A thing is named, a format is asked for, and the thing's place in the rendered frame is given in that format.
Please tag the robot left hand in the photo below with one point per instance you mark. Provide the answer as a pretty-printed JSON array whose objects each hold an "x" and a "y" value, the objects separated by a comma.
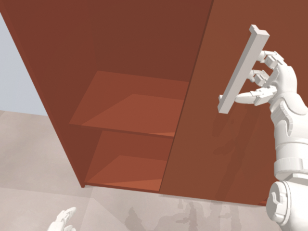
[{"x": 62, "y": 220}]

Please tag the robot right hand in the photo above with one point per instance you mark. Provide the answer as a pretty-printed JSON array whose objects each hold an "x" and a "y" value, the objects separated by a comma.
[{"x": 282, "y": 80}]

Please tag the robot right upper arm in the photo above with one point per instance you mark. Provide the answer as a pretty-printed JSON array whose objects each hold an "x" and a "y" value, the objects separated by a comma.
[{"x": 287, "y": 205}]

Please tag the handle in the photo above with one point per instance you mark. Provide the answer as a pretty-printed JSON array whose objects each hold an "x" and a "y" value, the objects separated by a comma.
[{"x": 247, "y": 60}]

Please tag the right robot forearm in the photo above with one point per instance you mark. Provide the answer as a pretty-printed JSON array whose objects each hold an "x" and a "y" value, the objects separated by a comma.
[{"x": 290, "y": 117}]

